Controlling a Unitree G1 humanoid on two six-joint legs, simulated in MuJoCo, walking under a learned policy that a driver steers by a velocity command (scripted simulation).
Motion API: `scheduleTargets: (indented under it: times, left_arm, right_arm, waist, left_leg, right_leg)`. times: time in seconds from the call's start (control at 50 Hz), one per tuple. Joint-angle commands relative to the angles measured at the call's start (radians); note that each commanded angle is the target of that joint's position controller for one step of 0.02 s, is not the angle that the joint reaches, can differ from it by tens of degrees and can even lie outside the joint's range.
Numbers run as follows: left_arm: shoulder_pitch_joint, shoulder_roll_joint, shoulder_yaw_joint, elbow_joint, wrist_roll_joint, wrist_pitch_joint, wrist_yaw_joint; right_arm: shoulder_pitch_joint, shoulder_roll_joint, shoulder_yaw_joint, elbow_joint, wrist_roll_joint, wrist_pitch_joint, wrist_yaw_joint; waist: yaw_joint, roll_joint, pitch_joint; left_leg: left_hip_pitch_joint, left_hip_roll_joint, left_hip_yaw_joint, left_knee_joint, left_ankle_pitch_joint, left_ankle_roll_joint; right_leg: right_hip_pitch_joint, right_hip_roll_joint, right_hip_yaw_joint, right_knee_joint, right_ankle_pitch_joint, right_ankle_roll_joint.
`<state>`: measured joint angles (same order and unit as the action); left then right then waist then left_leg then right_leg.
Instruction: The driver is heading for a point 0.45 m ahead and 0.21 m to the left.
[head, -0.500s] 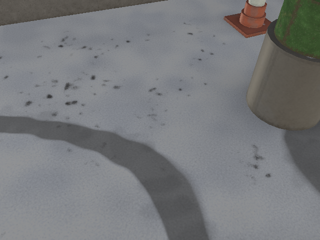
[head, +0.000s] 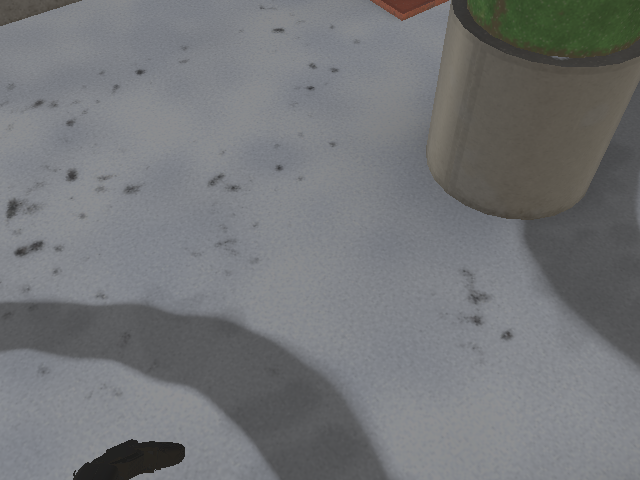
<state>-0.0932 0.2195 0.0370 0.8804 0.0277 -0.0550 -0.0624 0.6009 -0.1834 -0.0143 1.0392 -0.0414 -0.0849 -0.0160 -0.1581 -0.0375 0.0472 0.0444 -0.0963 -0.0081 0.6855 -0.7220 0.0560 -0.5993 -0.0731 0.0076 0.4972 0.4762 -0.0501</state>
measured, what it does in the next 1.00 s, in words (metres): goes down, turning left: right foot 0.17 m lower, then left foot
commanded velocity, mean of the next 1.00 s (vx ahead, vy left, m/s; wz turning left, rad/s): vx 0.06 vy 0.00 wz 0.50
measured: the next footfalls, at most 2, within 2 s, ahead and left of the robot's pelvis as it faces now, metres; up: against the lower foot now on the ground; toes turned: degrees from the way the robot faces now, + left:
right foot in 0.10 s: +0.25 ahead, -0.12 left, -0.17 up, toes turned -2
left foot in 0.52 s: +0.25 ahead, +0.11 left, -0.17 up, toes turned +18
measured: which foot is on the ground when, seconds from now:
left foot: down 0.00-0.10, up 0.12-0.50, down 0.52-1.00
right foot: up 0.00-0.08, down 0.10-0.52, up 0.54-1.00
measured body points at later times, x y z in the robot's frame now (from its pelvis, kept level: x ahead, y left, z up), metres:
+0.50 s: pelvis +0.18 -0.01 -0.12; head +0.19 +0.01 +0.33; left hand +0.15 +0.26 -0.26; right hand +0.41 -0.20 -0.21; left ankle +0.22 +0.10 -0.83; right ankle +0.21 -0.12 -0.85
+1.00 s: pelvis +0.21 +0.01 -0.11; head +0.23 +0.02 +0.34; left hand +0.25 +0.31 -0.22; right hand +0.40 -0.21 -0.23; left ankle +0.21 +0.10 -0.85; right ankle +0.30 -0.08 -0.82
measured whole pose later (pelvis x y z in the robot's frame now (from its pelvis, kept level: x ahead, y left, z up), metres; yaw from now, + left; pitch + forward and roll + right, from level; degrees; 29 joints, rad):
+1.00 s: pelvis +0.21 +0.01 -0.11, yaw +31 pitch +2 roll -1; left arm 0.12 0.24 0.03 0.69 0.02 0.04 0.01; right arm 0.31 -0.27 -0.07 0.71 -0.03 0.05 0.01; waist -0.07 0.01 0.02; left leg -0.37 -0.14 -0.18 0.54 -0.19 0.06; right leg -0.44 0.06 0.07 0.74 -0.36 0.01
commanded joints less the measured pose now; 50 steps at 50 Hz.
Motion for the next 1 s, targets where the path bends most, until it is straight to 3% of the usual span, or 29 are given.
scheduleTargets:
  times: [0.02, 0.04, 0.06, 0.08, 0.1, 0.12, 0.14, 0.16, 0.18, 0.2, 0.22, 0.24, 0.26, 0.32, 0.4, 0.48, 0.5, 0.52, 0.54, 0.56, 0.58, 0.6, 0.62, 0.64, 0.7, 0.74, 0.86, 0.96, 1.0]
  left_arm:
    - [0.043, 0.032, -0.007, -0.013, -0.009, -0.011, 0.019]
    - [0.129, 0.047, -0.002, 0.022, -0.002, -0.020, 0.035]
    - [0.258, 0.062, 0.004, 0.066, 0.005, -0.028, 0.047]
    - [0.445, 0.109, 0.024, 0.130, 0.021, -0.031, 0.052]
    - [0.563, 0.179, 0.040, 0.165, 0.020, -0.030, 0.045]
    - [0.637, 0.216, 0.043, 0.166, 0.011, -0.037, 0.034]
    - [0.579, 0.156, 0.032, 0.113, -0.026, -0.026, 0.024]
    - [0.507, 0.134, 0.031, 0.090, -0.027, -0.017, 0.041]
    - [0.391, 0.156, 0.042, 0.041, -0.012, -0.018, 0.075]
    - [0.345, 0.081, 0.014, 0.011, -0.024, -0.012, 0.096]
    - [0.345, 0.105, 0.018, 0.026, -0.016, -0.016, 0.107]
    - [0.357, 0.104, 0.016, 0.033, -0.006, -0.014, 0.112]
    - [0.354, 0.110, 0.019, 0.040, -0.002, -0.019, 0.118]
    - [0.303, 0.076, 0.008, 0.010, -0.004, -0.017, 0.113]
    - [0.303, 0.130, 0.027, -0.026, -0.026, -0.007, 0.086]
    - [0.393, 0.185, 0.056, -0.037, -0.006, 0.048, 0.086]
    - [0.419, 0.190, 0.060, -0.036, 0.005, 0.061, 0.090]
    - [0.477, 0.171, 0.061, -0.027, 0.024, 0.072, 0.087]
    - [0.532, 0.098, 0.047, -0.053, 0.032, 0.080, 0.073]
    - [0.382, 0.084, 0.032, -0.151, 0.008, 0.087, 0.071]
    - [0.286, 0.119, 0.035, -0.172, 0.011, 0.092, 0.072]
    - [0.277, 0.100, 0.032, -0.177, -0.002, 0.093, 0.076]
    - [0.295, 0.093, 0.030, -0.160, -0.004, 0.091, 0.082]
    - [0.324, 0.104, 0.033, -0.147, 0.004, 0.096, 0.085]
    - [0.337, 0.101, 0.033, -0.151, 0.014, 0.112, 0.077]
    - [0.300, 0.080, 0.026, -0.172, 0.010, 0.115, 0.073]
    - [0.191, 0.085, 0.018, -0.241, 0.009, 0.102, 0.073]
    - [0.187, 0.098, 0.017, -0.264, -0.013, 0.083, 0.076]
    - [0.237, 0.104, 0.019, -0.261, -0.023, 0.074, 0.078]
  right_arm:
    - [0.014, -0.080, -0.009, -0.013, -0.005, 0.012, -0.009]
    - [0.040, -0.083, -0.011, -0.001, -0.013, 0.025, -0.016]
    - [0.048, -0.098, -0.018, 0.011, -0.007, 0.037, -0.020]
    - [0.041, -0.109, -0.022, 0.025, 0.011, 0.054, -0.024]
    - [0.090, -0.089, -0.038, 0.043, 0.051, 0.063, -0.029]
    - [0.274, -0.059, -0.038, 0.038, 0.127, 0.065, -0.056]
    - [0.192, -0.100, -0.029, 0.019, 0.112, 0.064, -0.062]
    - [0.065, -0.095, -0.024, -0.018, 0.090, 0.074, -0.056]
    - [-0.091, -0.094, -0.021, -0.089, 0.051, 0.095, -0.042]
    - [-0.151, -0.140, -0.042, -0.094, -0.008, 0.103, -0.017]
    - [-0.219, -0.123, -0.049, -0.122, -0.030, 0.114, -0.002]
    - [-0.230, -0.080, -0.041, -0.141, -0.016, 0.123, 0.014]
    - [-0.278, -0.054, -0.037, -0.178, -0.011, 0.129, 0.023]
    - [-0.250, -0.015, -0.026, -0.199, 0.005, 0.120, 0.034]
    - [-0.391, -0.053, -0.027, -0.271, 0.015, 0.134, 0.053]
    - [-0.495, -0.113, -0.045, -0.348, 0.012, 0.134, 0.067]
    - [-0.484, -0.117, -0.046, -0.353, 0.015, 0.121, 0.064]
    - [-0.437, -0.136, -0.050, -0.342, 0.016, 0.102, 0.054]
    - [-0.404, -0.226, -0.065, -0.357, 0.012, 0.084, 0.041]
    - [-0.319, -0.336, -0.091, -0.367, 0.022, 0.095, 0.032]
    - [-0.245, -0.309, -0.089, -0.337, 0.022, 0.105, 0.021]
    - [-0.300, -0.284, -0.079, -0.340, 0.018, 0.113, 0.007]
    - [-0.376, -0.250, -0.072, -0.354, 0.018, 0.123, -0.001]
    - [-0.430, -0.229, -0.067, -0.374, 0.025, 0.127, -0.004]
    - [-0.423, -0.216, -0.069, -0.384, 0.029, 0.123, 0.007]
    - [-0.389, -0.231, -0.078, -0.380, 0.027, 0.121, 0.007]
    - [-0.318, -0.243, -0.093, -0.391, 0.019, 0.123, 0.013]
    - [-0.298, -0.253, -0.100, -0.399, 0.008, 0.125, 0.029]
    - [-0.315, -0.258, -0.103, -0.404, 0.009, 0.123, 0.036]
  waist:
    - [0.035, 0.070, 0.098]
    - [0.053, 0.049, 0.068]
    - [0.110, 0.015, 0.025]
    - [0.201, -0.016, -0.061]
    - [0.213, -0.106, -0.170]
    - [0.151, -0.159, -0.398]
    - [0.188, -0.105, -0.463]
    - [0.203, -0.071, -0.445]
    - [0.199, -0.158, -0.429]
    - [0.164, 0.006, -0.288]
    - [0.155, -0.046, -0.178]
    - [0.118, -0.012, -0.105]
    - [0.100, -0.045, -0.077]
    - [0.054, -0.100, -0.145]
    - [0.084, -0.120, -0.127]
    - [0.154, -0.081, -0.056]
    - [0.161, -0.033, -0.058]
    - [0.164, 0.081, -0.080]
    - [0.184, 0.347, -0.111]
    - [0.093, 0.387, -0.130]
    - [0.062, 0.222, -0.134]
    - [0.100, 0.217, -0.101]
    - [0.143, 0.179, -0.085]
    - [0.167, 0.186, -0.087]
    - [0.175, 0.113, -0.131]
    - [0.157, 0.109, -0.126]
    - [0.107, 0.148, -0.106]
    - [0.104, 0.185, -0.099]
    - [0.133, 0.185, -0.097]
  left_leg:
    - [-0.168, 0.124, -0.164, 0.080, 0.603, 0.088]
    - [-0.114, 0.106, -0.165, 0.224, 0.627, 0.090]
    - [-0.132, 0.085, -0.150, 0.415, 0.634, 0.086]
    - [-0.289, 0.051, -0.105, 0.673, 0.482, 0.067]
    - [-0.548, -0.055, -0.047, 0.986, -0.193, 0.035]
    - [-0.763, -0.043, -0.092, 1.275, -0.366, -0.004]
    - [-0.911, 0.037, -0.091, 1.224, -0.244, -0.001]
    - [-0.963, 0.081, -0.050, 1.220, -0.152, -0.010]
    - [-0.999, 0.110, -0.014, 1.287, -0.017, -0.015]
    - [-0.883, 0.140, -0.015, 1.094, 0.165, -0.029]
    - [-0.804, 0.133, -0.022, 1.030, 0.239, -0.038]
    - [-0.723, 0.136, -0.022, 0.876, 0.330, -0.049]
    - [-0.710, 0.142, -0.047, 0.762, 0.422, -0.061]
    - [-0.604, 0.139, -0.019, 0.447, 0.621, -0.055]
    - [-0.421, 0.111, 0.043, 0.194, 0.686, -0.044]
    - [-0.414, 0.097, 0.074, 0.035, 0.409, -0.017]
    - [-0.359, 0.087, 0.079, -0.046, 0.376, -0.007]
    - [-0.264, 0.098, 0.031, -0.152, 0.405, 0.001]
    - [-0.167, 0.350, -0.324, -0.256, 0.656, 0.054]
    - [-0.077, 0.511, -0.619, -0.352, 0.911, 0.222]
    - [-0.066, 0.467, -0.568, -0.343, 0.889, 0.250]
    - [-0.126, 0.420, -0.472, -0.322, 0.866, 0.234]
    - [-0.174, 0.350, -0.382, -0.316, 0.835, 0.195]
    - [-0.225, 0.301, -0.320, -0.315, 0.840, 0.168]
    - [-0.266, 0.255, -0.298, -0.321, 0.814, 0.154]
    - [-0.252, 0.249, -0.326, -0.330, 0.740, 0.158]
    - [-0.271, 0.243, -0.452, -0.355, 0.420, 0.162]
    - [-0.314, 0.229, -0.531, -0.338, 0.524, 0.162]
    - [-0.345, 0.211, -0.564, -0.327, 0.597, 0.144]
  right_leg:
    - [0.224, 0.015, -0.005, -0.167, 0.065, 0.018]
    - [0.277, 0.001, 0.007, -0.264, 0.098, 0.025]
    - [0.414, -0.021, 0.000, -0.387, 0.208, 0.036]
    - [0.707, -0.058, -0.024, -0.390, 0.346, 0.045]
    - [1.012, -0.176, 0.035, -0.138, 0.785, 0.038]
    - [1.325, -0.418, 0.159, 0.256, 1.331, -0.054]
    - [1.323, -0.451, 0.194, 0.239, 1.061, -0.117]
    - [1.188, -0.441, 0.196, 0.141, 0.596, -0.193]
    - [0.999, -0.480, 0.322, 0.002, 0.056, -0.299]
    - [0.695, -0.403, 0.215, -0.108, -0.105, -0.270]
    - [0.484, -0.391, 0.168, -0.138, -0.056, -0.248]
    - [0.311, -0.331, 0.077, -0.189, -0.057, -0.233]
    - [0.250, -0.312, 0.065, -0.189, -0.094, -0.219]
    - [0.245, -0.249, -0.037, -0.142, -0.052, -0.165]
    - [0.177, -0.240, -0.102, -0.163, -0.365, -0.104]
    - [0.241, -0.288, -0.076, -0.095, -0.726, -0.064]
    - [0.240, -0.279, -0.090, -0.030, -0.778, -0.042]
    - [0.220, -0.234, -0.132, 0.121, -0.825, -0.005]
    - [0.070, -0.117, -0.230, 0.460, -1.082, 0.065]
    - [-0.209, 0.070, -0.134, 0.602, -1.191, 0.088]
    - [-0.228, 0.042, -0.008, 0.673, -1.111, 0.077]
    - [-0.228, 0.035, 0.014, 0.688, -1.028, 0.069]
    - [-0.193, 0.021, 0.027, 0.676, -0.936, 0.070]
    - [-0.142, 0.025, 0.015, 0.671, -0.869, 0.073]
    - [-0.074, 0.054, 0.009, 0.672, -0.809, 0.077]
    - [-0.090, 0.062, 0.016, 0.607, -0.789, 0.081]
    - [-0.046, 0.088, 0.057, 0.409, -0.770, 0.086]
    - [0.115, 0.140, 0.052, 0.263, -0.848, 0.057]
    - [0.235, 0.154, 0.055, 0.155, -0.849, 0.038]
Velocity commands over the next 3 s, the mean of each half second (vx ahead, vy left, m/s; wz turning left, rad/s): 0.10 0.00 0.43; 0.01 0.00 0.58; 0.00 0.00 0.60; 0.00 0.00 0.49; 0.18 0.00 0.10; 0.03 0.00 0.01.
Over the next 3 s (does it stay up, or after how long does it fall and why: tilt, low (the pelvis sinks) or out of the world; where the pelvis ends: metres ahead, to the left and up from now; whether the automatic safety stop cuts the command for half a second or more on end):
stays up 0.33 0.14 -0.10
